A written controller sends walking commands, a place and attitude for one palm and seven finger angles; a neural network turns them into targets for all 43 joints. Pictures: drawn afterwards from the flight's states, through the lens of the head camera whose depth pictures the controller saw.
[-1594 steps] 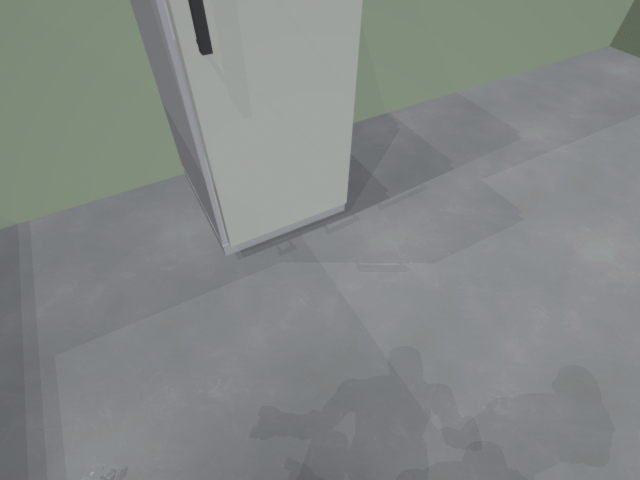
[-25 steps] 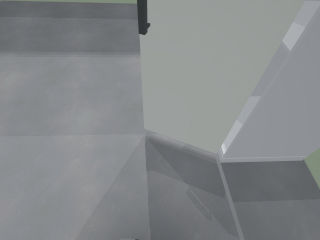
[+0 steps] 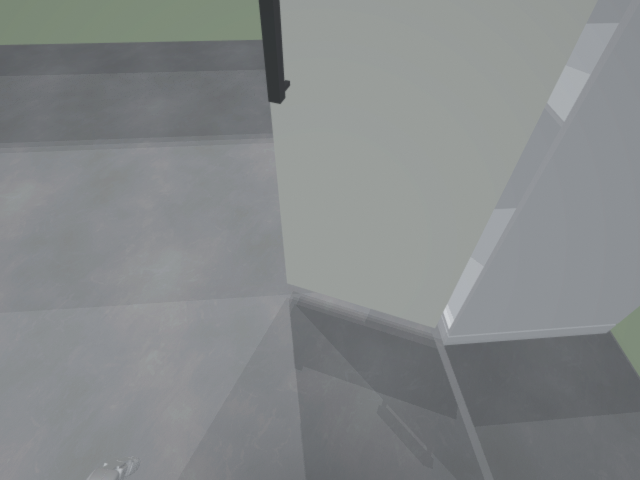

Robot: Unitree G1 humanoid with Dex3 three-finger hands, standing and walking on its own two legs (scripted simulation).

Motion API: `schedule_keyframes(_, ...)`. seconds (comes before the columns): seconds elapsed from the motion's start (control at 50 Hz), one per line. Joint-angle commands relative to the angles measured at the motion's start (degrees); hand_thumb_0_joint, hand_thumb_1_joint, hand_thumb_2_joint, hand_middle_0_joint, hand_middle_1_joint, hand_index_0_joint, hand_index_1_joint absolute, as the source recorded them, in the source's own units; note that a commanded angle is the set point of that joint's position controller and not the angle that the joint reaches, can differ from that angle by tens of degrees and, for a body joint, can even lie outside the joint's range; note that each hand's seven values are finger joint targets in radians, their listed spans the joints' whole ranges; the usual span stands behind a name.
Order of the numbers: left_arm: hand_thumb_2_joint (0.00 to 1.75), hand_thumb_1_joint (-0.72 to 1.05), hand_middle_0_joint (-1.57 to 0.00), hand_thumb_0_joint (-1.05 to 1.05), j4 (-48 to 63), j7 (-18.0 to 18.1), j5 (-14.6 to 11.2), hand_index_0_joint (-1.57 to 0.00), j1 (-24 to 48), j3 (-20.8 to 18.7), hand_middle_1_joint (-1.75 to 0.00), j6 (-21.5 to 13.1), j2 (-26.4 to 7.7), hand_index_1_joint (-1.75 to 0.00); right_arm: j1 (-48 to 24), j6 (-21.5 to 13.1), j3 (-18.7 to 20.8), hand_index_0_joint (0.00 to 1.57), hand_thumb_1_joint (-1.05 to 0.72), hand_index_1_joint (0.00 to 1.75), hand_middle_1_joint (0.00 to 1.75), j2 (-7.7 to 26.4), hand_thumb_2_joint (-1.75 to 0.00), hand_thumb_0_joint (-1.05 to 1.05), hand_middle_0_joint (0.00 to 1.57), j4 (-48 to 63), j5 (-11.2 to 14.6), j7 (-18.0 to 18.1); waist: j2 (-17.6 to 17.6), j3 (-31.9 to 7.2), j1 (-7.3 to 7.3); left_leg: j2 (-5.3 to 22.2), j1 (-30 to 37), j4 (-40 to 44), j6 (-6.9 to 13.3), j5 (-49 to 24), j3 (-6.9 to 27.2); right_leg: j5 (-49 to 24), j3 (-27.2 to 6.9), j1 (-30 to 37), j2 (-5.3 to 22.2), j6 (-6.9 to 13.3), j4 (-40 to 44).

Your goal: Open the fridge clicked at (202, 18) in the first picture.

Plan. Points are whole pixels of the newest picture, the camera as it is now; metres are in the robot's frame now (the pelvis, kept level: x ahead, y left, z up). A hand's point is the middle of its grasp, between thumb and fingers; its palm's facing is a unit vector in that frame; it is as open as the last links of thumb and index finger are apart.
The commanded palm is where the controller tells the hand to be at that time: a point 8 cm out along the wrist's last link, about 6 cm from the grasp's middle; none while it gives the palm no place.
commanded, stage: let the arm hang, fingers relaxed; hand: left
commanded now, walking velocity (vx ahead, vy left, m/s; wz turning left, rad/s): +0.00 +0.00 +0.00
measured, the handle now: out of the picture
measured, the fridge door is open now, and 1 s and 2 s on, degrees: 66 66 66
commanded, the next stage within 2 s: look to check the result in 0.10 s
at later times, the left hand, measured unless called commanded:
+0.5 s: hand out of the picture +0.09 +0.24 -0.16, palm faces -0.07 -0.94 -0.34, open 7.4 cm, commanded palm none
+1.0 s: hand out of the picture +0.11 +0.23 -0.16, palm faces -0.07 -0.94 -0.34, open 7.4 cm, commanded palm none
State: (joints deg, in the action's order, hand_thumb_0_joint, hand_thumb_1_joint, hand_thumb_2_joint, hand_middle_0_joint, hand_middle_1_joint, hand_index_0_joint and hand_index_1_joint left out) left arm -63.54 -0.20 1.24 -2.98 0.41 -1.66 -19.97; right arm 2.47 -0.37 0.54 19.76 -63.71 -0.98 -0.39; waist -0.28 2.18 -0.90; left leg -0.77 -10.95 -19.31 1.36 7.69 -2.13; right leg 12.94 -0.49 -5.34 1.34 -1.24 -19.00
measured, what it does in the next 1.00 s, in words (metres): stands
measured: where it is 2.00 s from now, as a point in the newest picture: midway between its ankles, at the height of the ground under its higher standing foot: outside the picture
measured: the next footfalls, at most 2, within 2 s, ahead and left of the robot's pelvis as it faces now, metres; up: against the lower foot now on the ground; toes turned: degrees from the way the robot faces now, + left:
none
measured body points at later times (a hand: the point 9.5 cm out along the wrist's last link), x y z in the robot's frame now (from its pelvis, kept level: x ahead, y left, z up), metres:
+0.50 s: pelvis +0.02 -0.01 +0.00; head +0.05 -0.01 +0.45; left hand +0.09 +0.29 -0.14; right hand +0.09 -0.30 -0.14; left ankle +0.03 +0.10 -0.75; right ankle -0.03 -0.13 -0.75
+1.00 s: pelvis +0.03 -0.02 +0.00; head +0.04 -0.02 +0.45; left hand +0.12 +0.27 -0.13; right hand +0.10 -0.32 -0.13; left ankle +0.03 +0.10 -0.75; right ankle -0.03 -0.13 -0.75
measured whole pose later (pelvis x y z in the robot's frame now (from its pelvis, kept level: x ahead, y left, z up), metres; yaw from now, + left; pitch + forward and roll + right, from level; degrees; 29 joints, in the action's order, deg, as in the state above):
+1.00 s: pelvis +0.03 -0.02 +0.00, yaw -1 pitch -1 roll +0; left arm -64.4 0.2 1.0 -5.4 0.3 -1.5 -19.4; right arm 4.6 0.0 0.1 19.4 -64.4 -0.8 0.4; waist 0.1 2.6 -1.0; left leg 0.8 -7.6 -17.5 -0.4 9.1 -2.4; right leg 13.6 -0.8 -1.9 -0.2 0.4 -16.3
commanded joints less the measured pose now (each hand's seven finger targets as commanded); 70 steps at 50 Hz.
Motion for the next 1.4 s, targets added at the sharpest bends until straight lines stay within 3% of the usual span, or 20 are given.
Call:
schedule_keyframes(0.0, 0.90, 0.90, -0.20, 0.00, 2.94, 0.63, -0.30, -0.20, 0.12, -2.38, -0.30, -0.91, -11.93, -0.30, -0.73, -1.28, 1.86, 0.20, -0.90, 0.30, 0.30, 11.60, -0.90, 0.00, 0.20, 2.70, 0.18, 0.78, 0.20, -6.14, 0.40, 8.12, 5.79, 2.26, 0.02, -10.40, 6.79, -10.45, -4.02, -0.89, 6.12, 2.84, 3.28)
schedule_keyframes(0.4, 0.90, 0.90, -0.20, 0.00, 2.21, 1.00, -0.56, -0.20, -1.62, -2.44, -0.30, -0.77, -11.52, -0.30, 0.80, -1.06, 1.88, 0.20, -0.90, 0.30, 0.30, 11.42, -0.90, 0.00, 0.20, 2.27, 0.41, 1.44, 0.65, -7.28, 0.19, 8.47, 8.73, 1.44, -0.06, -13.69, 5.73, -14.76, -3.87, 0.90, 6.18, 3.24, 3.69)
schedule_keyframes(0.64, 0.90, 0.90, -0.20, 0.00, 1.91, 1.10, -0.60, -0.20, -1.33, -2.34, -0.30, -0.76, -11.51, -0.30, 0.46, -0.85, 1.89, 0.20, -0.90, 0.30, 0.30, 11.19, -0.90, 0.00, 0.20, 2.01, 0.27, 1.47, 0.53, -5.12, 0.09, 8.43, 8.52, 2.12, -0.33, -11.89, 5.24, -15.22, -4.22, 0.10, 6.33, 3.29, 4.52)
schedule_keyframes(1.38, 0.90, 0.90, -0.20, 0.00, 2.02, 1.17, -0.70, -0.20, -1.42, -2.54, -0.30, -0.83, -11.56, -0.30, 1.47, -0.75, 1.71, 0.20, -0.90, 0.30, 0.30, 11.10, -0.90, 0.00, 0.20, 1.75, 0.31, 1.77, 1.05, -4.97, 0.03, 8.79, 9.01, 2.54, -0.84, -11.06, 4.37, -17.70, -5.22, 0.83, 5.97, 3.48, 5.11)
